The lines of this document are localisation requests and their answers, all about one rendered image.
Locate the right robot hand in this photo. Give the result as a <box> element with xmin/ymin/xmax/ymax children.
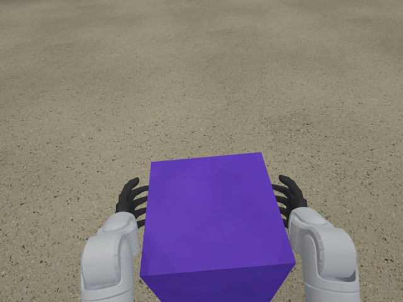
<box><xmin>272</xmin><ymin>175</ymin><xmax>308</xmax><ymax>228</ymax></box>

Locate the robot right forearm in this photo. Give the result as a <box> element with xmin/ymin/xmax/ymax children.
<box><xmin>288</xmin><ymin>207</ymin><xmax>361</xmax><ymax>302</ymax></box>

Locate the carton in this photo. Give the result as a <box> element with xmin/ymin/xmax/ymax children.
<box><xmin>140</xmin><ymin>152</ymin><xmax>296</xmax><ymax>302</ymax></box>

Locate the left robot hand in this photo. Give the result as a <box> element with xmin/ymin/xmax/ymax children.
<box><xmin>115</xmin><ymin>177</ymin><xmax>149</xmax><ymax>229</ymax></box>

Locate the robot left forearm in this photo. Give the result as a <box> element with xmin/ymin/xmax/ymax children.
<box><xmin>80</xmin><ymin>212</ymin><xmax>140</xmax><ymax>302</ymax></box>

